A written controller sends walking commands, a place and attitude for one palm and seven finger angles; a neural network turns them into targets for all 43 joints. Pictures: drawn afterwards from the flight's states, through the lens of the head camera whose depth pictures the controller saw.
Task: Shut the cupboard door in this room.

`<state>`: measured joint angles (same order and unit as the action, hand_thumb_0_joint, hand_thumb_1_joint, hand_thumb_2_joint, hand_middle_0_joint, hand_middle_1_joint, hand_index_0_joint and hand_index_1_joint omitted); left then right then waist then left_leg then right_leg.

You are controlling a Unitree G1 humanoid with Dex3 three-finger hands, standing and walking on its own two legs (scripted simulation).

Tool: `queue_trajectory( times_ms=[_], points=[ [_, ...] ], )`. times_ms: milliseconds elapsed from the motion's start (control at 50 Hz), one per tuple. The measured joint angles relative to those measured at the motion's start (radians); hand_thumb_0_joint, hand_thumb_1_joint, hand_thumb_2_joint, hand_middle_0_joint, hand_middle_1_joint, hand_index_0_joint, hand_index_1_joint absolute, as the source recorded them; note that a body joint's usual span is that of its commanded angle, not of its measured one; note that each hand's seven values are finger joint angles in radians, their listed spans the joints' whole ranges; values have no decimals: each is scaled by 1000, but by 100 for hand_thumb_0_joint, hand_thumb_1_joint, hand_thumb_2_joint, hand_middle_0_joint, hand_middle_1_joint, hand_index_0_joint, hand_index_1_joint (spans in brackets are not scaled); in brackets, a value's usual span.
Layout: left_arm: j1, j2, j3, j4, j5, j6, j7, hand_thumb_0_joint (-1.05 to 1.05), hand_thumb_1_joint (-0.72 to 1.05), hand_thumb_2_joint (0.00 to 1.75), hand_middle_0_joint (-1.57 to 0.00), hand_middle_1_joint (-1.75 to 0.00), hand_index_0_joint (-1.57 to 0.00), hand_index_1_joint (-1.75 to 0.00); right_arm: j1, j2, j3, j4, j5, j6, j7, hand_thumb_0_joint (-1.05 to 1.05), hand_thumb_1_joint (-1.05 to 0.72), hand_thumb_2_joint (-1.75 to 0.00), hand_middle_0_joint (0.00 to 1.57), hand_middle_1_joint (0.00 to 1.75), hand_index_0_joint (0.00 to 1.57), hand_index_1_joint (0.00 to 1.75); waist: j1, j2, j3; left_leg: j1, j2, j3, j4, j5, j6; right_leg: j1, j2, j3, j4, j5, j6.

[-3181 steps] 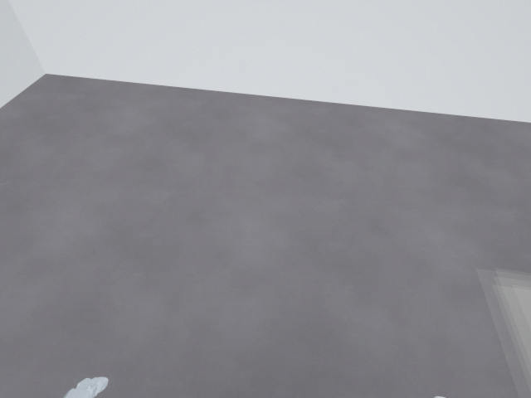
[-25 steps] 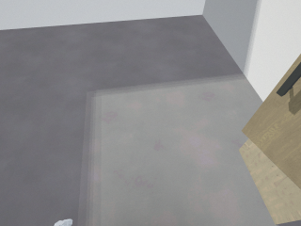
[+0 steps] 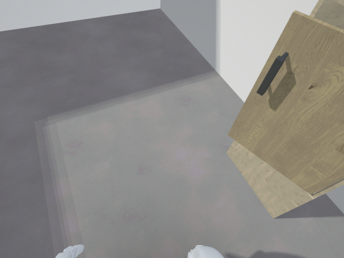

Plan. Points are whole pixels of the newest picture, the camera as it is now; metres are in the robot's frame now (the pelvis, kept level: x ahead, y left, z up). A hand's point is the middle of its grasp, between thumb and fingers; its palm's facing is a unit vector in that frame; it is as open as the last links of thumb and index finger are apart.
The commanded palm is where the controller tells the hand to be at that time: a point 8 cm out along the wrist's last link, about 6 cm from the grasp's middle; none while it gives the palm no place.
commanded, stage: turn to face it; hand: left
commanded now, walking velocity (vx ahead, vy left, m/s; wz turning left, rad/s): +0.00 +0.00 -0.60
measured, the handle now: (272, 74) +0.65 -0.28 +0.05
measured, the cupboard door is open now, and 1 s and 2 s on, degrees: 21 21 21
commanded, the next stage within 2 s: take the last steps up to it in 0.98 s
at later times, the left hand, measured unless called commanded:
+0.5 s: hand (111, 243) +0.17 +0.16 -0.17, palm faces -0.26 -0.94 -0.23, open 7.4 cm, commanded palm none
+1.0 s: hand (146, 205) +0.27 +0.08 -0.16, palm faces -0.54 -0.80 -0.27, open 7.4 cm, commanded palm none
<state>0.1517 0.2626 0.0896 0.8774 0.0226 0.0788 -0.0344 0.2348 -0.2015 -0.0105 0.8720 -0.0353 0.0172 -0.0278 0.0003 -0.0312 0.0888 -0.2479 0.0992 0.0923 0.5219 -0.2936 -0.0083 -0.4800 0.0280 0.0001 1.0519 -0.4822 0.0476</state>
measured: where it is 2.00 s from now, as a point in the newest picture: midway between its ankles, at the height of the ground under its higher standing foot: outside the picture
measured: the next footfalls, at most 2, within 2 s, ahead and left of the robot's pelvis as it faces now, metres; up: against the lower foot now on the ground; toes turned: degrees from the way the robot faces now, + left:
right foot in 0.20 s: +0.03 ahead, -0.15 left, +0.00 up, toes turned -12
left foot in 0.54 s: +0.14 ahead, +0.09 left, +0.00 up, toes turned -16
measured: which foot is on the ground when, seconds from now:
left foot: down 0.00-0.20, up 0.22-0.52, down 0.54-0.94, up 0.96-1.00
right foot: up 0.00-0.18, down 0.20-0.54, up 0.56-0.92, down 0.94-1.00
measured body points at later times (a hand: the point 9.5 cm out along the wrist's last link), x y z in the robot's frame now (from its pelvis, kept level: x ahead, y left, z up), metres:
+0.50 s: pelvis +0.04 -0.01 -0.01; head +0.09 -0.02 +0.44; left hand +0.18 +0.21 -0.15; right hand +0.06 -0.29 -0.14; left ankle +0.09 +0.11 -0.72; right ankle -0.01 -0.14 -0.74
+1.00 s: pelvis +0.06 -0.03 -0.01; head +0.08 -0.06 +0.43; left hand +0.30 +0.13 -0.14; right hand -0.07 -0.26 -0.17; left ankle +0.09 +0.11 -0.71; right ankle -0.01 -0.12 -0.74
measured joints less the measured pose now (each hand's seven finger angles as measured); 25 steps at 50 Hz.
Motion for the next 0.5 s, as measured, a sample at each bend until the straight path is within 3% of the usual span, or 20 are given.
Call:
queue_trajectory(
  times_ms=[60, 140, 200, 260, 320, 380, 500],
  points=[
    [-12, 1, 0, -11, -3, 1, -7, 0, 90, 90, -20, -29, -20, -30, 13, -3, -3, 10, -1, 3, -1, 0, -90, -90, 20, 30, 20, 30, 0, 22, 8, 25, 27, 32, -25, 4, -9, 19, -25, -34, -59, 22, 6],
    [-20, -3, -5, -16, -3, -5, -10, 0, 91, 90, -19, -29, -20, -30, 20, -17, -16, 21, 1, 6, 6, 0, -90, -90, 21, 30, 20, 30, -9, 51, 14, 35, 61, 83, 11, -31, -28, 97, -38, -61, -262, 61, -8],
    [-11, 0, -14, -26, 0, -27, -10, 0, 90, 90, -19, -29, -20, -30, 36, -33, -29, 24, 12, 12, 15, 0, -90, -90, 21, 30, 20, 30, -13, 58, -1, 2, 80, 114, 128, -96, -49, 194, -43, -65, -480, 216, -42],
    [-9, -29, -27, -13, -1, -50, 10, 0, 90, 90, -20, -29, -20, -30, 2, -67, -43, 41, 19, 46, 9, 0, -90, -90, 20, 30, 20, 30, -16, 101, 9, -119, 46, -3, 431, -236, -56, 178, -19, -46, -438, 159, -64],
    [12, -45, -33, -7, -1, -44, 26, 0, 90, 90, -20, -29, -20, -30, -27, -72, -46, 41, 20, 52, 9, 0, -90, -90, 20, 30, 20, 30, -14, 97, 6, -208, 7, -42, 581, -190, -66, 197, -14, -11, -487, 177, -59],
    [29, -44, -34, 1, 2, -40, 31, 0, 90, 90, -20, -29, -20, -30, -49, -60, -41, 23, 20, 44, 15, 0, -91, -90, 20, 30, 19, 30, -8, 67, 1, -234, -12, -52, 530, -146, -76, 212, -14, 26, -529, 202, -58],
    [53, -36, -27, 15, 5, -31, 26, 0, 90, 90, -20, -30, -20, -30, -79, -36, -33, -8, 27, 26, 17, 0, -91, -90, 20, 30, 19, 30, 14, 22, -14, -158, -48, -67, 234, -94, -72, 204, 1, 100, -515, 192, -36]
  ],
)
